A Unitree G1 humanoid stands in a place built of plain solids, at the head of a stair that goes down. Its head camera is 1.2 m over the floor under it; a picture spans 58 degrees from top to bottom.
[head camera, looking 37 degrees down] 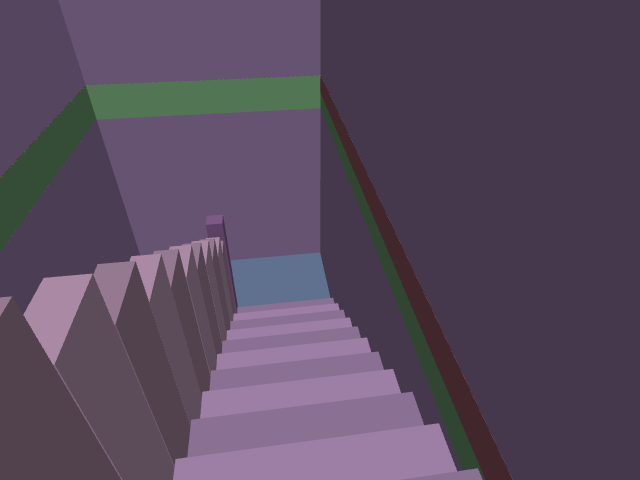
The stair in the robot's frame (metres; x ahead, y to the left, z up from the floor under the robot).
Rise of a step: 0.18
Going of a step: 0.26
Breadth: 0.98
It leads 8 degrees to the left of straight ahead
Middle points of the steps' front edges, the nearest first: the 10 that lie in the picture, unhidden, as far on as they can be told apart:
0.83 0.03 -0.35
1.09 0.07 -0.52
1.34 0.10 -0.70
1.59 0.14 -0.87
1.84 0.17 -1.05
2.10 0.21 -1.22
2.35 0.24 -1.40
2.60 0.28 -1.57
2.85 0.31 -1.75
3.11 0.35 -1.92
